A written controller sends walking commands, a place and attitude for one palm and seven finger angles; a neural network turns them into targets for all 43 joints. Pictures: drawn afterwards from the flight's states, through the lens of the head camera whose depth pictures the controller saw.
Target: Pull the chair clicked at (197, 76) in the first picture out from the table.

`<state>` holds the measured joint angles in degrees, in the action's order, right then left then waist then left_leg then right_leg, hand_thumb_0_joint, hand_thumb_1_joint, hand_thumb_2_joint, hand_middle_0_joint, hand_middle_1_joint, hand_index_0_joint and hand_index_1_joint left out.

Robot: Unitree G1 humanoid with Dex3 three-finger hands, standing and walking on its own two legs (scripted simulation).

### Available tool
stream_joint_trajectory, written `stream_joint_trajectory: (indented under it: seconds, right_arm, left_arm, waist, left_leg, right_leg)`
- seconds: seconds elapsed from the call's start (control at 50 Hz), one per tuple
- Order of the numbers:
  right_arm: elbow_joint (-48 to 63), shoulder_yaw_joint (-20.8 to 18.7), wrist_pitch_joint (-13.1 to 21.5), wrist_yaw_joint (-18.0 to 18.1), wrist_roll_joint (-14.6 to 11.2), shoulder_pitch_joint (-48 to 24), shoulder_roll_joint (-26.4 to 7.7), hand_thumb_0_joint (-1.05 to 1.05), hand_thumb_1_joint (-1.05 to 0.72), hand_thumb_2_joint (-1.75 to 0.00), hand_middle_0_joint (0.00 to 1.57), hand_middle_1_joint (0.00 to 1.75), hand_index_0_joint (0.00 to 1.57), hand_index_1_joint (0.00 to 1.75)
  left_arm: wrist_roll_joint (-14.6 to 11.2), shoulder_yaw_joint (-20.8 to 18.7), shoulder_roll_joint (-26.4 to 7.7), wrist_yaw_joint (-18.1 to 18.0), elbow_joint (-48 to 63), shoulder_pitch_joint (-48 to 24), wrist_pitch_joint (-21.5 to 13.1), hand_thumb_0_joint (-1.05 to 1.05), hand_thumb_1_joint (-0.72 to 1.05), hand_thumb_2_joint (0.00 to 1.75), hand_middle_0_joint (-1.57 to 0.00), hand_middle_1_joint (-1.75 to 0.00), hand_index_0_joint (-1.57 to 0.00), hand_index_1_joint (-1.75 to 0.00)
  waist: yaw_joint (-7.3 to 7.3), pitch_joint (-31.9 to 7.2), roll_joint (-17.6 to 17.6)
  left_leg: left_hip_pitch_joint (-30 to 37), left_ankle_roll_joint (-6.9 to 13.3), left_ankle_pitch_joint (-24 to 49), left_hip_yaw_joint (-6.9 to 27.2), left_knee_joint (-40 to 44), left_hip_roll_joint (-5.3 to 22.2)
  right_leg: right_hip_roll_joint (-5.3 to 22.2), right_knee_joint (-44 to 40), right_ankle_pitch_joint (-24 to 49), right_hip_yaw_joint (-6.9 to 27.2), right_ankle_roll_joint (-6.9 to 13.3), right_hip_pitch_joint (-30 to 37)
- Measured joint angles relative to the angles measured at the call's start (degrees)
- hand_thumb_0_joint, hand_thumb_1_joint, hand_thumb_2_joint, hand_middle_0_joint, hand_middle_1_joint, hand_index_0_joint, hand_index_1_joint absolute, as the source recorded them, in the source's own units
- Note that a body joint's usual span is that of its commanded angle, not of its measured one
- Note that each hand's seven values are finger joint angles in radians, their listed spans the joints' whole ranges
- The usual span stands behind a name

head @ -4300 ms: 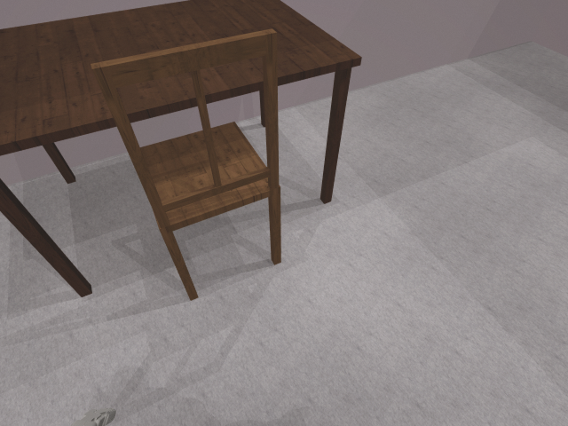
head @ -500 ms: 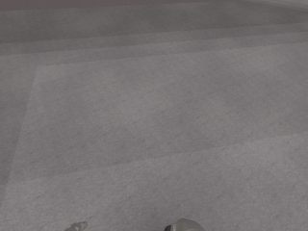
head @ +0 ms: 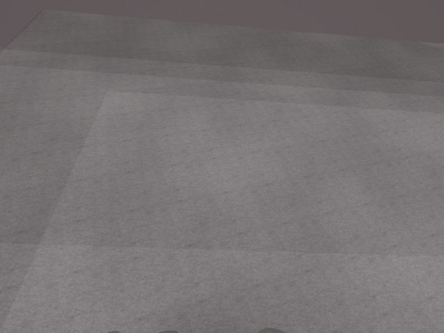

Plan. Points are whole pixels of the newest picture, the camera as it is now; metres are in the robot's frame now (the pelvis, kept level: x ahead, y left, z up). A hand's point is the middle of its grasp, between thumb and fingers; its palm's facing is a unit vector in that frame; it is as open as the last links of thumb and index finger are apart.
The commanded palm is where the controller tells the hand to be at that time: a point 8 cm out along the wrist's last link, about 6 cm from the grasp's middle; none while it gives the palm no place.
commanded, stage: turn to face it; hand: left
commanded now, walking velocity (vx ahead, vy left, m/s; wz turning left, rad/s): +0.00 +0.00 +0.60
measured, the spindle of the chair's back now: out of the picture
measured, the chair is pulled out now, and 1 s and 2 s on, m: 0.00 0.00 0.00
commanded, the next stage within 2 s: none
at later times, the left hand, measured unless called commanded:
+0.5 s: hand out of the picture +0.02 +0.16 -0.13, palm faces +0.32 -0.90 -0.28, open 7.4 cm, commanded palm none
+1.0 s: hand out of the picture -0.14 +0.20 -0.16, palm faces +0.61 -0.75 -0.27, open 7.4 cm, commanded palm none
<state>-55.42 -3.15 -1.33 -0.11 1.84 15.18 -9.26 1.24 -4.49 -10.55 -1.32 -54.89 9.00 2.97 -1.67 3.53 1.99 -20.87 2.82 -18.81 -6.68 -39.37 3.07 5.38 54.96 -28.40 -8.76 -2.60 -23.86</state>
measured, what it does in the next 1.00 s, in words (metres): steps on the spot, turning left: right foot, then left foot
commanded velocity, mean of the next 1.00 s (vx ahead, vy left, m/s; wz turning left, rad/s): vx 0.00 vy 0.00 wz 0.60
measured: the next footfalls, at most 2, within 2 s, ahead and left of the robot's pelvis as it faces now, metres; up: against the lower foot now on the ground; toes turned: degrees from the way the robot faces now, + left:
right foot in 0.40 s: +0.06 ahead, -0.17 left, +0.00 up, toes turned +11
left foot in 0.80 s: -0.06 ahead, +0.08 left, +0.00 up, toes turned +36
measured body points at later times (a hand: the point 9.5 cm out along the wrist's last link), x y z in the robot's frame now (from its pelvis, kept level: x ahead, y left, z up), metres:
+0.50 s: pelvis -0.02 -0.06 +0.01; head +0.01 -0.08 +0.46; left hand +0.01 +0.21 -0.11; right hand +0.14 -0.30 -0.14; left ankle -0.02 +0.07 -0.66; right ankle +0.02 -0.17 -0.72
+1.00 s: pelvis -0.05 -0.02 +0.02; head -0.03 +0.03 +0.46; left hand -0.17 +0.24 -0.14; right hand +0.18 -0.17 -0.11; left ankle -0.09 +0.06 -0.72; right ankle +0.02 -0.16 -0.64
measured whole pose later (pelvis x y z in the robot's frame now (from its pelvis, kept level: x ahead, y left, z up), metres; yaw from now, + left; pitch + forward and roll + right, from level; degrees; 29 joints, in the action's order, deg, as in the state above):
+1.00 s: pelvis -0.05 -0.02 +0.02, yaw +36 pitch +0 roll -1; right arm -51.4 -2.6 -1.5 -0.5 1.1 8.4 -12.0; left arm 1.1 -5.2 -16.5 -0.6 -53.3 11.4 3.6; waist 0.9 5.4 2.0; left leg -15.5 2.8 -14.5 -1.0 -29.7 -1.0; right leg 6.2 62.6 -22.9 -2.3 -6.0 -27.9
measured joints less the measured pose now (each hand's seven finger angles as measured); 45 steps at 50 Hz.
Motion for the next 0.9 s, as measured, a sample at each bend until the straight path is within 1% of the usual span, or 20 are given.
stream_joint_trajectory:
  seconds: [0.02,0.06,0.12,0.22,0.3,0.34,0.38,0.4,0.42,0.46,0.5,0.54,0.6,0.66,0.74,0.78,0.8,0.82,0.86,0.9]
  right_arm:
    - [0.26,0.01,0.23,0.22,-0.02,-0.17,-0.06,0.01,-0.92,-0.90,0.20,0.30,0.20,0.30]
    - [0.54,0.15,0.49,0.55,-0.12,-0.48,-0.24,0.01,-0.91,-0.90,0.20,0.30,0.20,0.30]
    - [0.82,0.22,0.61,0.65,-0.36,-0.94,-0.80,0.01,-0.91,-0.90,0.21,0.30,0.20,0.30]
    - [1.28,-0.17,0.26,0.35,-0.46,-1.90,-1.85,0.01,-0.91,-0.90,0.21,0.30,0.20,0.30]
    - [1.66,-0.67,-0.49,-0.01,-0.36,-2.81,-2.96,0.01,-0.91,-0.90,0.21,0.30,0.20,0.30]
    - [1.86,-1.01,-1.02,-0.23,-0.31,-3.30,-3.61,0.01,-0.90,-0.90,0.21,0.30,0.20,0.30]
    - [2.25,-1.45,-1.63,-0.45,-0.46,-3.57,-4.26,0.01,-0.90,-0.90,0.21,0.30,0.20,0.30]
    - [2.64,-1.71,-1.94,-0.58,-0.67,-3.49,-4.50,0.01,-0.90,-0.90,0.21,0.30,0.20,0.30]
    - [2.74,-2.13,-2.29,-0.61,-0.75,-3.77,-5.05,0.01,-0.90,-0.90,0.21,0.30,0.20,0.30]
    - [2.69,-2.72,-3.07,-0.79,-0.46,-4.02,-6.01,0.01,-0.91,-0.90,0.21,0.30,0.20,0.30]
    - [2.61,-2.94,-3.46,-1.23,-0.26,-4.39,-6.60,0.01,-0.91,-0.90,0.20,0.30,0.20,0.30]
    - [2.79,-2.97,-3.39,-1.61,-0.31,-4.71,-6.79,0.01,-0.91,-0.90,0.20,0.30,0.20,0.30]
    - [2.91,-2.75,-3.49,-1.87,-0.46,-5.08,-6.64,0.01,-0.91,-0.90,0.20,0.30,0.20,0.30]
    - [2.72,-2.33,-3.83,-2.02,-0.62,-5.88,-6.39,0.01,-0.91,-0.90,0.20,0.30,0.20,0.30]
    - [2.99,-1.52,-3.51,-2.06,-0.94,-7.44,-5.83,0.01,-0.91,-0.90,0.20,0.30,0.20,0.30]
    - [3.66,-1.07,-2.78,-2.08,-0.98,-7.79,-5.58,0.01,-0.91,-0.90,0.20,0.30,0.20,0.30]
    - [4.11,-0.90,-2.16,-2.14,-0.91,-7.83,-5.56,0.01,-0.91,-0.90,0.20,0.30,0.20,0.30]
    - [4.34,-0.80,-1.60,-2.08,-0.89,-8.23,-5.08,0.01,-0.91,-0.90,0.20,0.30,0.20,0.30]
    - [4.70,-0.34,-0.65,-1.75,-0.93,-8.56,-4.26,0.01,-0.91,-0.90,0.20,0.30,0.20,0.30]
    - [4.90,-0.03,-0.24,-1.08,-0.79,-8.20,-3.61,0.01,-0.91,-0.90,0.20,0.30,0.20,0.30]
  left_arm:
    - [0.05,-0.40,-0.62,0.08,-0.40,0.35,0.21,0.01,0.91,0.90,-0.20,-0.30,-0.20,-0.30]
    - [0.06,-0.94,-1.77,0.27,-0.91,1.06,0.26,0.01,0.91,0.90,-0.20,-0.30,-0.20,-0.30]
    - [-0.10,-1.29,-3.02,0.34,-1.05,2.00,0.26,0.01,0.91,0.90,-0.20,-0.30,-0.20,-0.30]
    - [-0.31,-1.34,-4.05,0.19,-0.44,1.91,0.47,0.01,0.91,0.90,-0.20,-0.30,-0.20,-0.30]
    - [-0.58,-0.83,-3.64,0.14,0.89,0.53,0.32,0.01,0.91,0.90,-0.20,-0.30,-0.20,-0.30]
    - [-0.73,-0.37,-3.09,0.16,1.88,-0.10,-0.11,0.01,0.91,0.90,-0.20,-0.30,-0.20,-0.30]
    - [-0.82,0.13,-2.53,0.23,3.06,-0.17,-0.85,0.01,0.91,0.90,-0.20,-0.30,-0.20,-0.30]
    - [-0.59,0.38,-2.43,0.23,3.83,0.17,-1.40,0.01,0.91,0.90,-0.20,-0.30,-0.20,-0.30]
    - [-0.26,0.67,-1.79,0.13,4.08,0.14,-1.72,0.01,0.91,0.90,-0.20,-0.30,-0.20,-0.30]
    - [-0.04,1.48,-0.59,0.08,4.48,0.67,-1.77,0.01,0.91,0.90,-0.20,-0.30,-0.20,-0.30]
    - [0.04,1.95,0.11,0.09,4.55,1.66,-1.85,0.01,0.91,0.90,-0.20,-0.30,-0.20,-0.30]
    - [0.19,2.27,0.43,0.07,4.32,2.40,-1.94,0.01,0.91,0.90,-0.20,-0.30,-0.21,-0.30]
    - [0.36,2.64,0.45,0.17,3.96,3.12,-2.11,0.01,0.91,0.90,-0.20,-0.30,-0.21,-0.30]
    - [0.57,2.76,0.12,0.39,3.71,3.75,-2.20,0.01,0.90,0.90,-0.20,-0.30,-0.21,-0.30]
    - [0.74,2.21,-1.21,0.62,3.21,4.52,-1.94,0.01,0.90,0.90,-0.20,-0.30,-0.21,-0.30]
    - [0.51,1.67,-2.28,0.70,2.82,5.09,-1.58,0.01,0.90,0.90,-0.20,-0.30,-0.21,-0.30]
    - [0.26,1.29,-2.90,0.78,2.77,5.55,-1.29,0.01,0.90,0.90,-0.20,-0.30,-0.21,-0.30]
    - [0.09,0.82,-3.76,0.77,2.43,5.41,-0.76,0.01,0.90,0.90,-0.20,-0.30,-0.21,-0.30]
    - [0.09,0.09,-4.99,0.41,1.54,4.98,0.64,0.01,0.91,0.90,-0.20,-0.30,-0.21,-0.30]
    - [-0.02,-0.46,-5.63,0.37,0.75,4.22,1.28,0.01,0.91,0.90,-0.20,-0.30,-0.20,-0.30]
  waist:
    - [0.07,0.13,0.03]
    - [0.43,0.27,0.05]
    - [0.86,0.15,-0.56]
    - [0.82,-0.14,-1.85]
    - [0.35,-0.26,-3.11]
    - [0.16,-0.36,-3.78]
    - [0.19,-0.75,-4.25]
    - [0.39,-1.25,-4.01]
    - [0.52,-1.12,-4.77]
    - [0.54,-1.09,-5.56]
    - [0.67,-1.02,-5.38]
    - [0.52,-0.63,-4.77]
    - [0.54,0.12,-3.47]
    - [1.25,0.95,-2.37]
    - [2.53,1.98,-1.02]
    - [2.77,1.99,-0.42]
    - [2.84,1.72,-0.15]
    - [3.10,2.11,0.86]
    - [3.44,2.48,1.47]
    - [3.11,2.42,1.11]
  left_leg:
    - [0.31,0.16,0.79,0.29,1.36,-0.38]
    - [1.35,0.15,2.88,0.88,4.77,-1.18]
    - [2.65,0.40,5.49,2.24,9.07,-2.02]
    - [3.12,0.00,7.89,5.46,11.98,-3.04]
    - [2.13,-0.90,8.71,8.54,11.49,-3.78]
    - [1.26,-1.59,8.89,10.16,10.60,-4.23]
    - [-0.09,-2.51,8.65,11.69,8.82,-4.92]
    - [-1.50,-2.87,7.26,11.95,6.66,-5.52]
    - [-3.30,-3.57,2.42,12.27,2.37,-5.57]
    - [-7.15,-4.32,-4.43,11.17,-9.46,-5.78]
    - [-9.80,-5.09,-4.49,9.09,-19.80,-5.02]
    - [-10.65,-6.02,-3.23,7.40,-25.18,-3.73]
    - [-9.04,-7.13,-3.54,5.66,-24.35,-1.98]
    - [-5.73,-7.43,-5.17,4.38,-18.03,-0.89]
    - [-0.44,-6.78,-6.31,2.48,-7.23,-0.66]
    - [3.21,-6.20,-2.23,1.35,0.96,-0.91]
    - [4.48,-4.88,1.70,1.34,4.51,-1.11]
    - [3.82,-3.26,1.97,1.30,3.69,-1.90]
    - [3.10,-1.15,0.12,1.72,2.20,-2.37]
    - [3.49,-0.42,0.26,2.88,3.63,-2.67]
  right_leg:
    - [-0.49,4.19,1.04,1.66,-0.34,-1.79]
    - [-0.87,8.60,3.89,3.96,-1.06,-3.95]
    - [-0.98,7.97,5.81,5.89,-1.97,-4.31]
    - [-1.35,1.21,4.84,7.72,-2.79,-1.77]
    - [-2.43,-5.83,3.60,8.22,-2.54,1.28]
    - [-3.22,-10.92,4.14,8.12,-2.15,3.54]
    - [-3.75,-18.94,7.75,7.44,-1.61,7.04]
    - [-3.38,-23.52,9.67,7.30,-0.49,8.65]
    - [-3.47,-23.18,11.02,6.44,0.65,8.46]
    - [-2.74,-22.30,11.02,4.44,1.96,8.96]
    - [-1.77,-23.52,11.27,3.09,2.26,10.34]
    - [-0.75,-24.79,11.80,1.79,2.26,11.54]
    - [0.97,-25.62,12.10,-0.29,2.09,12.58]
    - [2.59,-25.26,11.88,-2.25,1.61,12.61]
    - [4.72,-22.91,10.87,-4.70,0.38,11.39]
    - [5.97,-20.29,9.61,-6.07,-0.66,10.29]
    - [6.70,-17.63,8.56,-6.28,-1.18,8.94]
    - [7.11,-13.10,4.49,-4.36,-1.85,6.93]
    - [5.18,-2.49,-1.08,0.65,-2.42,2.38]
    - [3.17,5.14,0.15,3.48,-2.68,-1.06]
